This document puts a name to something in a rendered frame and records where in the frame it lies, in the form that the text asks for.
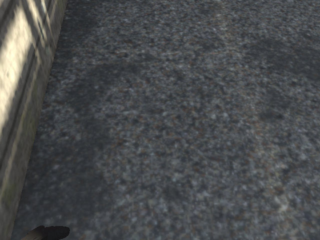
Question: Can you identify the robot left hand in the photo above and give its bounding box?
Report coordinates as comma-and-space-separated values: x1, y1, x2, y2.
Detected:
21, 225, 70, 240

